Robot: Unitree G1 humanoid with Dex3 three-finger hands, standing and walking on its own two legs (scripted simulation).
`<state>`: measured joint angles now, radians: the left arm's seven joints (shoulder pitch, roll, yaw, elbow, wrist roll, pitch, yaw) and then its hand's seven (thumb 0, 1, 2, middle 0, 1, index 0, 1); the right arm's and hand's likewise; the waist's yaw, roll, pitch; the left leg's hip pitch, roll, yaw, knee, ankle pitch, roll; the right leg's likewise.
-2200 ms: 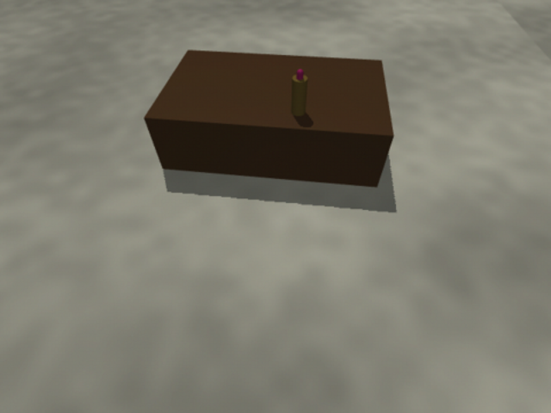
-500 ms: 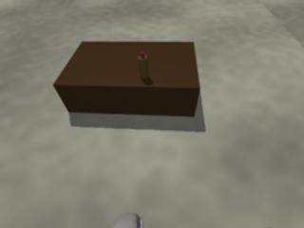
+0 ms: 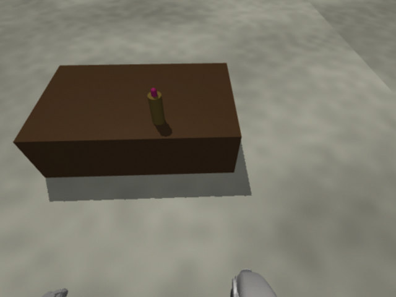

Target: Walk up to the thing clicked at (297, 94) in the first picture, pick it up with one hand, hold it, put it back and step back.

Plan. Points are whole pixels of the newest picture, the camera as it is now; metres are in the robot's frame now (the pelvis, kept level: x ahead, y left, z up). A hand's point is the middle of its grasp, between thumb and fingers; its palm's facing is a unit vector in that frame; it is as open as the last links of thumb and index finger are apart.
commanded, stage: walk up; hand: left
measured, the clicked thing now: (156, 105) +1.00 +0.22 -0.33
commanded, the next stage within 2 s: none
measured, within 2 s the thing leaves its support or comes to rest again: neither
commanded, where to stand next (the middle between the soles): +0.56 -0.01 m, yaw +2 degrees
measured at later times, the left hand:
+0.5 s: hand (106, 262) +0.21 +0.23 -0.14, palm faces +0.04 -0.93 -0.36, open 7.4 cm
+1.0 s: hand (119, 176) +0.45 +0.25 -0.13, palm faces -0.03 -0.92 -0.39, open 7.4 cm
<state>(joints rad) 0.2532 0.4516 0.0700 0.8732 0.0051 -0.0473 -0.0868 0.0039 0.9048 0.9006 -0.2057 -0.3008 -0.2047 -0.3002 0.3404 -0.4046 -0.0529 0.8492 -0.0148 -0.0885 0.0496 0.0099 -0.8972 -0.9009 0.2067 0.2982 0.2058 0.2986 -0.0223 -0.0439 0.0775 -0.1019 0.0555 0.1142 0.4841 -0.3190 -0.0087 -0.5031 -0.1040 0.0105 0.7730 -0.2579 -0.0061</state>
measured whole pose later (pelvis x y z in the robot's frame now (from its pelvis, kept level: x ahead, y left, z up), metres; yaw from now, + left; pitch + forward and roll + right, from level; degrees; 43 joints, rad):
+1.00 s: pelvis +0.38 -0.04 -0.01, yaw +1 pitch -3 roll +2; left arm 0.27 0.42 0.06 0.89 0.01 -0.05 -0.08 0.00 0.90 0.90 -0.21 -0.30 -0.21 -0.30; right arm 0.36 -0.42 -0.05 0.84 -0.01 -0.06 0.05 0.01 -0.90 -0.90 0.21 0.30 0.21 0.30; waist -0.03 -0.01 0.07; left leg -0.11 0.03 0.10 0.54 -0.38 0.00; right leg -0.41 -0.09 -0.03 0.63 -0.19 -0.01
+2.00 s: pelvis +0.49 -0.02 +0.00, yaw +3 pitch -3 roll -1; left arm 0.19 0.38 0.00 1.13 0.01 -0.03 -0.01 0.00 0.90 0.90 -0.21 -0.30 -0.21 -0.30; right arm 0.05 -0.35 0.00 1.08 -0.01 0.00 0.03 0.01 -0.90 -0.90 0.20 0.30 0.20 0.30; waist 0.03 0.04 0.05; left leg -0.27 0.03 0.03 0.46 -0.15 0.00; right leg -0.12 -0.03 -0.02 0.45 -0.27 0.03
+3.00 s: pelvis +0.51 -0.02 +0.01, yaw +1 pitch -2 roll +0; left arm 0.12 0.35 0.00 1.15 0.01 -0.01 -0.01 0.00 0.90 0.90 -0.21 -0.30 -0.21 -0.30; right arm 0.06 -0.34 -0.01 1.16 -0.01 -0.01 0.01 0.01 -0.90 -0.90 0.20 0.30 0.20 0.30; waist -0.01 -0.02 0.05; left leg -0.18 0.02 0.06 0.33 -0.11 0.00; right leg -0.05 -0.04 0.00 0.32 -0.23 0.04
